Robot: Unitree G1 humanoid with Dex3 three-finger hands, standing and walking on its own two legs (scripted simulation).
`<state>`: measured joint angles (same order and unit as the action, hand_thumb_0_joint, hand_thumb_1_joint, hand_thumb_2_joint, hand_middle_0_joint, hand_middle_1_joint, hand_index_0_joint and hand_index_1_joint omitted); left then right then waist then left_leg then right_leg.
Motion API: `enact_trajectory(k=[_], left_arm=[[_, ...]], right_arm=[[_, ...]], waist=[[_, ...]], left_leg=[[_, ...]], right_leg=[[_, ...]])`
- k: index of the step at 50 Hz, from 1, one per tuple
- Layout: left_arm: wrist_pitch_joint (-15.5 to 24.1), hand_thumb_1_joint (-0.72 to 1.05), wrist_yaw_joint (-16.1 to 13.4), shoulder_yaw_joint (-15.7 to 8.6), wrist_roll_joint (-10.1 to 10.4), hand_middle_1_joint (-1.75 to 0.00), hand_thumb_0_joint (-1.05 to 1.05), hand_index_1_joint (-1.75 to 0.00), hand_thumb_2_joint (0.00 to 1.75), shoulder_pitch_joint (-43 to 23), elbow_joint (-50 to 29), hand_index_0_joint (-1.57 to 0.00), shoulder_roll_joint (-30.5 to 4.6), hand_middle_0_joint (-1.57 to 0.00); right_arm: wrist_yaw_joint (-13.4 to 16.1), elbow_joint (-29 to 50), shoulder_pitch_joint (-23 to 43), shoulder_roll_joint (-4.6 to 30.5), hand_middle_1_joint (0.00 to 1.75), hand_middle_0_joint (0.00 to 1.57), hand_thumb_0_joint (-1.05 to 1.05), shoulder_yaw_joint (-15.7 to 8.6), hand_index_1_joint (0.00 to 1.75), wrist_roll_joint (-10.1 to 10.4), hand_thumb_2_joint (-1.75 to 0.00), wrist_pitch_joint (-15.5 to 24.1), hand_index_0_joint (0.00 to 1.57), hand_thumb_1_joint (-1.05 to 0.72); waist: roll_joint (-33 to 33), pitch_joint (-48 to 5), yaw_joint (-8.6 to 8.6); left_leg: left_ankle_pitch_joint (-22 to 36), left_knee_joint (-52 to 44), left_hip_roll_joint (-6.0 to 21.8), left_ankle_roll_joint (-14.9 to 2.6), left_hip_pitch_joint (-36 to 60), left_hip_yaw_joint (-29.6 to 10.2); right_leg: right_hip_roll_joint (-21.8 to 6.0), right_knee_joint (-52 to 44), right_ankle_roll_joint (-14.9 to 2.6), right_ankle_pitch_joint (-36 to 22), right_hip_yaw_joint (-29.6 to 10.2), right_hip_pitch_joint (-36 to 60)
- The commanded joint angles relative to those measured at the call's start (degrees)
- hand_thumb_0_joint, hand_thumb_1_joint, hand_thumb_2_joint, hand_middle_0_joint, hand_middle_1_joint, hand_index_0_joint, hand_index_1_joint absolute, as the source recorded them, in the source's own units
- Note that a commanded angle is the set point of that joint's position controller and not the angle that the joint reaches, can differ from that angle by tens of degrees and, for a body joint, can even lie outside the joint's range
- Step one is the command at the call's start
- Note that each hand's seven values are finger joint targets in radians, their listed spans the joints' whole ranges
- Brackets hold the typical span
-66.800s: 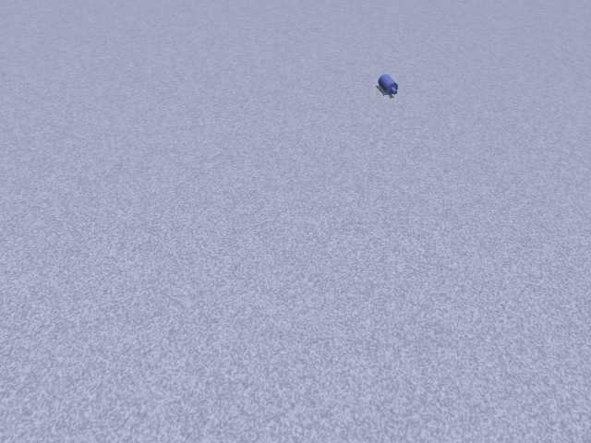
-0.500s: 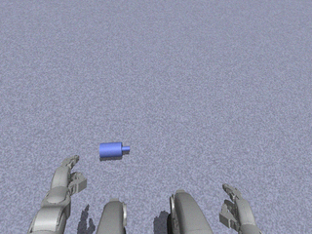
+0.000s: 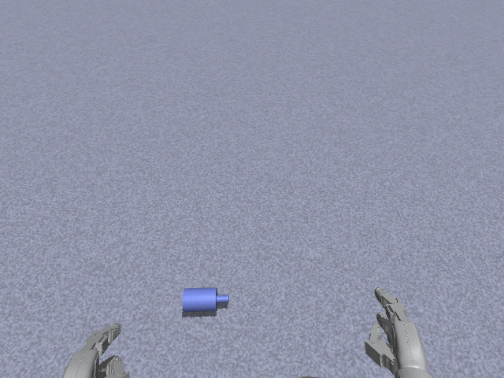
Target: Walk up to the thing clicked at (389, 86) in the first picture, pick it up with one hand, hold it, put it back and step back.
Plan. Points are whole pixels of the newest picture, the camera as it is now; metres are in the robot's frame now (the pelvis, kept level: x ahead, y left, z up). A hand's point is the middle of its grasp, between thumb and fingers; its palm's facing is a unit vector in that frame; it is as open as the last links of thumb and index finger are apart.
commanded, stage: home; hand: left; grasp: from above
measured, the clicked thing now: (206, 299) +0.52 +0.14 -0.68
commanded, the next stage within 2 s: stand in 1.90 s
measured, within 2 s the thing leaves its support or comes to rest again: neither
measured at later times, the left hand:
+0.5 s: hand (120, 376) +0.16 +0.19 -0.05, palm faces +0.04 -0.98 -0.20, open 7.4 cm
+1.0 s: hand out of the picture +0.16 +0.18 -0.05, palm faces +0.05 -0.98 -0.19, open 7.4 cm
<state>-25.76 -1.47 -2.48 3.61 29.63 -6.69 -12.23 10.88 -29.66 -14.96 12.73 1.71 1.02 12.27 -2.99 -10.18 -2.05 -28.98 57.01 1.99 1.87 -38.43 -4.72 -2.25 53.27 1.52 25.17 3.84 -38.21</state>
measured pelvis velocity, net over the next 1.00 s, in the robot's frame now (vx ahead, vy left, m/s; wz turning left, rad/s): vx -0.01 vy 0.00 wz -0.01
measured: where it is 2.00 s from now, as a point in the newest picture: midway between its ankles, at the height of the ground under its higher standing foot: outside the picture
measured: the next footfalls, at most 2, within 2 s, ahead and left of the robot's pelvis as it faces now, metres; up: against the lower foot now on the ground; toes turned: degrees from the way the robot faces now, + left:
none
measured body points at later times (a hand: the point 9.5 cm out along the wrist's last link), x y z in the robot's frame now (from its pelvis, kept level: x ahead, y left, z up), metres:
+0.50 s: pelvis +0.00 +0.01 +0.00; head +0.01 +0.02 +0.45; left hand +0.16 +0.24 -0.03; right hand +0.15 -0.23 -0.07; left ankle -0.01 +0.14 -0.68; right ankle +0.01 -0.14 -0.68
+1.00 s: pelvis -0.01 +0.00 +0.00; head +0.01 +0.01 +0.45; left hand +0.15 +0.23 -0.03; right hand +0.16 -0.24 -0.06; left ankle -0.01 +0.14 -0.68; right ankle +0.01 -0.14 -0.68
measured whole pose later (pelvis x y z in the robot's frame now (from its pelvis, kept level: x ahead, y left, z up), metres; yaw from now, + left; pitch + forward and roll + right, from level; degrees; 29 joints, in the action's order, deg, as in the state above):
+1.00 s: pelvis -0.01 +0.00 +0.00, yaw +0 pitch +10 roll -3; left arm -26.0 -0.6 -2.2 3.0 28.4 -7.1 -12.3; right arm 10.6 -31.4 -16.0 12.5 1.7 0.4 14.6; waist -2.6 -8.8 -2.0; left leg -29.2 58.2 2.2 1.7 -39.0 -4.6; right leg -2.0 53.9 1.7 25.0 3.6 -38.7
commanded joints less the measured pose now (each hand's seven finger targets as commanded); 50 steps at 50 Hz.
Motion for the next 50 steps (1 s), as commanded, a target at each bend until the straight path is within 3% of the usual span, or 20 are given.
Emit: enact_trajectory(k=[1, 4, 10, 18, 22, 33, 47, 50], left_arm=[[2.97, 0.90, 0.27, -2.70, -0.49, -0.30, 0.00, -0.30, 0.90, -3.46, -10.52, -0.20, -5.83, -0.20], [3.19, 0.90, 0.25, -3.03, -0.72, -0.30, 0.00, -0.30, 0.90, -3.28, -11.23, -0.20, -6.40, -0.20], [3.28, 0.90, -0.37, -2.80, -1.29, -0.30, 0.00, -0.30, 0.90, -2.63, -11.63, -0.20, -6.46, -0.20], [2.69, 0.90, -0.39, -2.37, -0.99, -0.30, 0.00, -0.30, 0.90, -1.55, -10.95, -0.20, -5.79, -0.20], [2.34, 0.90, -0.30, -2.67, -0.49, -0.30, 0.00, -0.30, 0.90, -2.74, -11.15, -0.20, -6.00, -0.20], [2.36, 0.90, -0.16, -3.00, -0.88, -0.30, 0.00, -0.30, 0.90, -3.13, -11.75, -0.20, -6.40, -0.20], [2.49, 0.90, 0.16, -2.88, -0.74, -0.30, 0.00, -0.30, 0.90, -3.27, -11.43, -0.20, -6.36, -0.20], [2.73, 0.90, 0.23, -3.13, -0.89, -0.30, 0.00, -0.30, 0.90, -2.77, -11.75, -0.20, -6.57, -0.20]], right_arm=[[0.52, 7.75, 2.70, 6.80, 0.30, 0.20, 0.00, -3.07, 0.30, -0.56, -0.90, 4.27, 0.20, -0.90], [0.31, 7.59, 2.63, 7.03, 0.30, 0.20, 0.00, -3.29, 0.30, -0.65, -0.90, 4.44, 0.20, -0.90], [-0.04, 7.72, 3.27, 6.87, 0.30, 0.20, 0.00, -3.01, 0.30, -0.77, -0.90, 4.30, 0.20, -0.90], [-0.24, 7.09, 2.77, 7.28, 0.30, 0.20, 0.00, -3.13, 0.30, -0.85, -0.90, 4.15, 0.20, -0.90], [-0.22, 7.53, 3.04, 7.01, 0.30, 0.20, 0.00, -2.81, 0.30, -0.78, -0.90, 4.26, 0.20, -0.90], [0.00, 7.61, 2.99, 7.05, 0.30, 0.20, 0.00, -2.90, 0.30, -0.66, -0.90, 4.87, 0.20, -0.90], [0.40, 7.12, 3.17, 6.77, 0.30, 0.20, 0.00, -2.85, 0.30, -0.66, -0.90, 5.74, 0.20, -0.90], [0.45, 6.91, 2.81, 6.71, 0.30, 0.20, 0.00, -3.05, 0.30, -0.69, -0.90, 5.81, 0.20, -0.90]], waist=[[1.98, -2.55, -1.27], [1.33, -4.15, -0.95], [-0.76, -4.16, -0.13], [-1.50, -4.44, 0.28], [-0.27, -1.95, 0.22], [0.35, -2.17, 0.06], [1.39, -1.78, -0.22], [0.51, -3.59, -0.09]], left_leg=[[12.67, -8.50, -2.59, -2.64, 3.34, 3.06], [16.17, -7.79, -2.63, -2.42, 4.26, 3.05], [13.74, -9.25, -2.35, -1.97, 3.80, 2.40], [18.02, -10.33, -0.95, -0.91, 4.86, 0.10], [11.67, -10.50, -1.49, -1.66, 2.42, 0.87], [7.82, -10.63, -1.62, -1.99, 1.80, 1.28], [7.67, -8.89, -2.37, -2.50, 1.12, 2.95], [10.15, -8.53, -2.24, -2.29, 2.15, 2.99]], right_leg=[[2.52, -8.44, -0.79, -10.01, 1.04, 4.30], [2.46, -7.80, -0.84, -13.23, 0.91, 5.66], [2.80, -7.61, -1.18, -10.46, 1.28, 5.67], [3.28, -5.77, -1.70, -11.92, 1.88, 5.13], [2.96, -7.41, -1.24, -8.38, 1.55, 4.68], [2.87, -7.99, -1.07, -5.66, 1.14, 4.24], [2.39, -9.05, -0.69, -5.72, 0.31, 4.59], [2.47, -8.33, -0.84, -7.73, 0.37, 5.15]])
